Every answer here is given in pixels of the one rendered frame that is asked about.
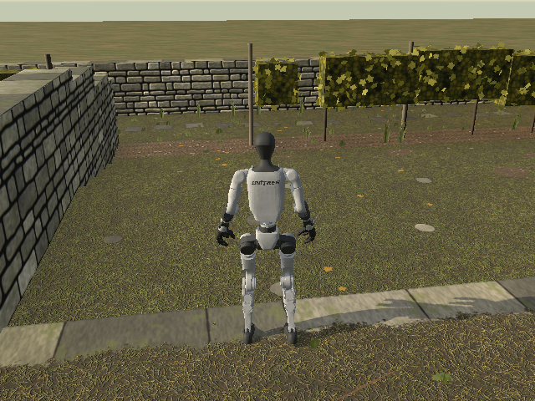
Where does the right robot forearm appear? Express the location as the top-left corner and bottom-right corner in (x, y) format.
(298, 201), (314, 231)

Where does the robot left foot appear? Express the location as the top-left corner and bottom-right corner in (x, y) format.
(242, 323), (255, 344)

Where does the right robot hand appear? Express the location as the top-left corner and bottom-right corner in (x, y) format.
(297, 227), (316, 244)

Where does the left robot hand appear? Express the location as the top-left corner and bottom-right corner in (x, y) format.
(216, 227), (235, 246)

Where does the left robot forearm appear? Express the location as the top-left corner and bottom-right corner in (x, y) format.
(218, 202), (234, 232)

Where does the right robot upper arm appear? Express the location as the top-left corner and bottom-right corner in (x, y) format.
(283, 168), (306, 213)

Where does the robot left shin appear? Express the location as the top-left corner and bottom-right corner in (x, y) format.
(242, 277), (254, 332)

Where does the left robot upper arm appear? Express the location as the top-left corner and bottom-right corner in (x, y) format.
(226, 169), (248, 215)

